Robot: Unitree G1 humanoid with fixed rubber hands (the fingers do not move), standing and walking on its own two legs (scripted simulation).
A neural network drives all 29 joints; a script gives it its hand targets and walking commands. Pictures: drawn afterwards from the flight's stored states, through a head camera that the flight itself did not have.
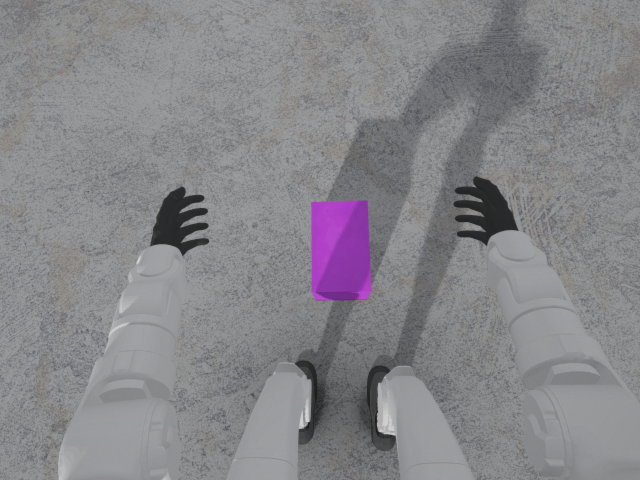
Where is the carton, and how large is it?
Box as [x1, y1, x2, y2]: [311, 200, 371, 300]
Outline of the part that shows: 367,200 311,202 312,293 316,300 365,299 369,294 371,289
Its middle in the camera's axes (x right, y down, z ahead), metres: +0.06 +0.03 +1.03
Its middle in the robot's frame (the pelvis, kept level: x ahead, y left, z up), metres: +0.50 +0.01 -0.61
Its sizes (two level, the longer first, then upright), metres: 0.229 0.142 0.186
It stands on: the floor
